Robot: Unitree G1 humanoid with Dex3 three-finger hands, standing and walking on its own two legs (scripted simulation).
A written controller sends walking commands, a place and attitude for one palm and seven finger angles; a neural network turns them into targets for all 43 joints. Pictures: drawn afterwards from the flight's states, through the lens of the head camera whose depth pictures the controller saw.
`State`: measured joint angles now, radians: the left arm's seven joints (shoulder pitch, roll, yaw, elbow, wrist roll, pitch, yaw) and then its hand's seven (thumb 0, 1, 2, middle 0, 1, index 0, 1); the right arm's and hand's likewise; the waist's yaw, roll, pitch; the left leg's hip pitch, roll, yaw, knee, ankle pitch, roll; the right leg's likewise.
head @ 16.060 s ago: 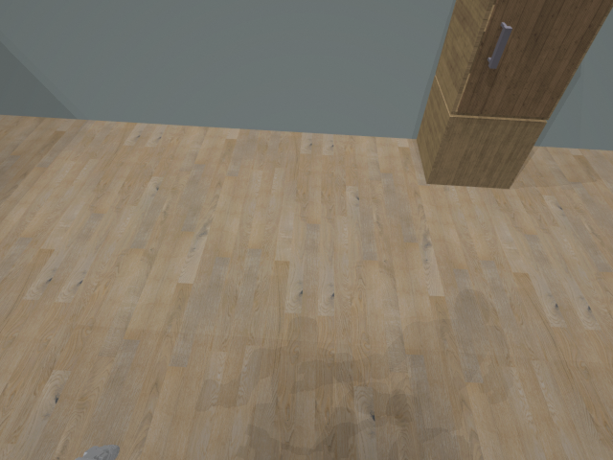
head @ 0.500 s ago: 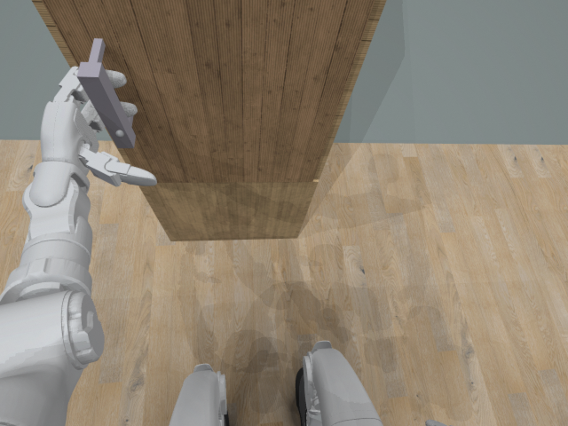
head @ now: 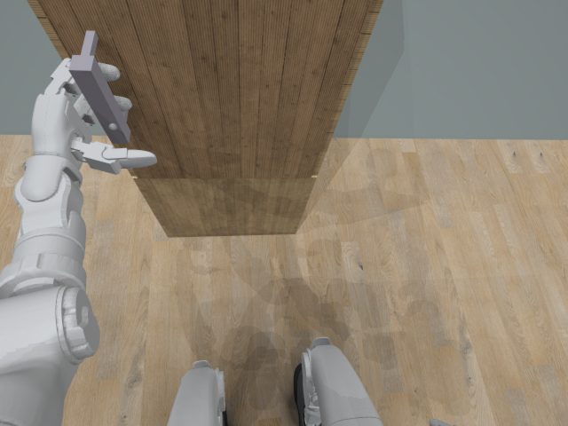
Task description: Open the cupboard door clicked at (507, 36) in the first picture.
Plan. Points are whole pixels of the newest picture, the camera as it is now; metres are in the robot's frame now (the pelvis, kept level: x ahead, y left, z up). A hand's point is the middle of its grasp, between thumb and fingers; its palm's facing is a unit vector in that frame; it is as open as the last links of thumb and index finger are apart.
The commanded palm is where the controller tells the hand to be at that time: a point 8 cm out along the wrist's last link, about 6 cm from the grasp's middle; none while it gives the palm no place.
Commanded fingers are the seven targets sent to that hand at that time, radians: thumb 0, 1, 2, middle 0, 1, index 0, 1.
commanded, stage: close the thumb around the handle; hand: left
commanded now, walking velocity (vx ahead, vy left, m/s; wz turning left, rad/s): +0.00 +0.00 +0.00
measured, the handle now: (106, 92) +0.56 +0.20 +0.05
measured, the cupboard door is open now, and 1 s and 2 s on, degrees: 0 11 44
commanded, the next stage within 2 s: pull the door open along its arc in 0.48 s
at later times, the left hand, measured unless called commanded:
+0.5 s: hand (116, 127) +0.50 +0.18 +0.06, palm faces -0.04 -1.00 -0.02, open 6.1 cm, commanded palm +0.48 +0.23 +0.05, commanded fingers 0.00 0.90 0.90 -0.40 -1.35 -0.40 -1.35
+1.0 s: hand (123, 169) +0.44 +0.17 +0.06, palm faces -0.05 -1.00 -0.01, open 6.3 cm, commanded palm +0.38 +0.22 +0.05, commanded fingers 0.00 0.90 0.90 -0.40 -1.35 -0.40 -1.35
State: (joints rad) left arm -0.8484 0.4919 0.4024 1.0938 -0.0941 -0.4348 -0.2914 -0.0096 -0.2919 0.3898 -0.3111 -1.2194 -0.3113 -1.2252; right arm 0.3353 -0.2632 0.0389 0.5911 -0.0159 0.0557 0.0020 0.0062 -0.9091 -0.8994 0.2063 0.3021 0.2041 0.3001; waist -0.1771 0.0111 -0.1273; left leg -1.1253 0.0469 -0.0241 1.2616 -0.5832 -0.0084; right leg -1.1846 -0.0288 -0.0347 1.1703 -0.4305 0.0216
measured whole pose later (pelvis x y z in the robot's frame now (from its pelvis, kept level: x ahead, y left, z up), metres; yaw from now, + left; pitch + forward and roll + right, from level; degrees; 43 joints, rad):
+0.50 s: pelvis +0.00 +0.00 +0.00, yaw +0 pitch +25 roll -2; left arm -0.84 0.47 0.39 1.08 -0.10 -0.44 -0.28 0.01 0.68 0.82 -0.34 -1.32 -0.33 -1.33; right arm 0.34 -0.26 0.04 0.59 -0.02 0.06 0.01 0.01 -0.91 -0.90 0.21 0.30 0.20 0.30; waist -0.17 0.01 -0.13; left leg -1.12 0.04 -0.02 1.26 -0.58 -0.01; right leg -1.18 -0.03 -0.03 1.17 -0.43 0.03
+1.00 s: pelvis +0.02 +0.00 +0.02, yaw -1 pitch +23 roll -1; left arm -0.44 0.32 0.31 0.70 -0.19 -0.42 -0.26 0.01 0.69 0.73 -0.30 -1.31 -0.30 -1.33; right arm 0.35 -0.25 0.01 0.54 0.02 0.06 0.02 0.01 -0.91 -0.90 0.21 0.30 0.20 0.30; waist -0.12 0.01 -0.16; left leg -0.98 0.05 0.01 1.16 -0.58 -0.01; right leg -1.07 -0.02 0.00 1.10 -0.43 0.02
